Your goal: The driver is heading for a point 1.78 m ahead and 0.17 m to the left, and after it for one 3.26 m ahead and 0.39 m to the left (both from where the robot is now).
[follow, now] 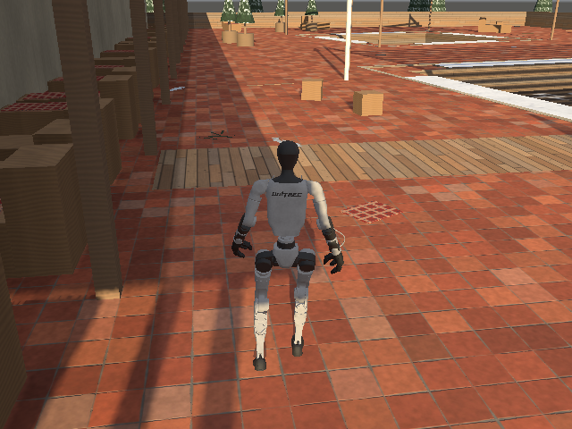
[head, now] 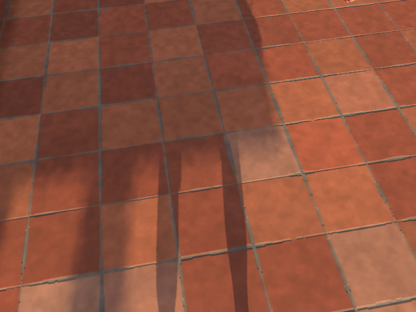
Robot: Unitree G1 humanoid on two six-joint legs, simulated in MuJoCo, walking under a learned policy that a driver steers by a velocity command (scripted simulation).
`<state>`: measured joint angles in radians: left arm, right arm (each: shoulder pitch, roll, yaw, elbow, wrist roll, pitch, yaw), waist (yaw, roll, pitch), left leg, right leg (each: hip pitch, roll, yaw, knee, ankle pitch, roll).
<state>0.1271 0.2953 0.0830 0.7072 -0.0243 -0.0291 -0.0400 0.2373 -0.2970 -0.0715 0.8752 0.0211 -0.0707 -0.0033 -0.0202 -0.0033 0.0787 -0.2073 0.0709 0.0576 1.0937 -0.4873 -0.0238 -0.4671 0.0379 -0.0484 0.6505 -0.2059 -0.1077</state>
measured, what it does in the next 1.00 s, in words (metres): walks ahead: left foot, then right foot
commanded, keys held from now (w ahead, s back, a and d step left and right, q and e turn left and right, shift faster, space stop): w+e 0.04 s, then w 0.96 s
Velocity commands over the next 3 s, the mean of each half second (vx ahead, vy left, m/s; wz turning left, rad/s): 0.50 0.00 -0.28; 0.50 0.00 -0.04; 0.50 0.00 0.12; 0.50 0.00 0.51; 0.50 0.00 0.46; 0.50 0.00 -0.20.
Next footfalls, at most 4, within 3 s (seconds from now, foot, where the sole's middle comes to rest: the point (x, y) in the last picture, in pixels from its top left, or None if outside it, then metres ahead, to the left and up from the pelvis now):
0.44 left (181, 304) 0.46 0.12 -0.76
0.98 right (261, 222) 0.73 -0.15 -0.76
1.54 left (200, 150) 1.05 0.06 -0.76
2.02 right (237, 95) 1.35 -0.11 -0.76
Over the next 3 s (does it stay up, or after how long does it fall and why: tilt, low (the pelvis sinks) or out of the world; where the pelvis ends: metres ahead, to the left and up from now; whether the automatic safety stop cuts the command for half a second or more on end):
stays up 1.64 0.20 0.01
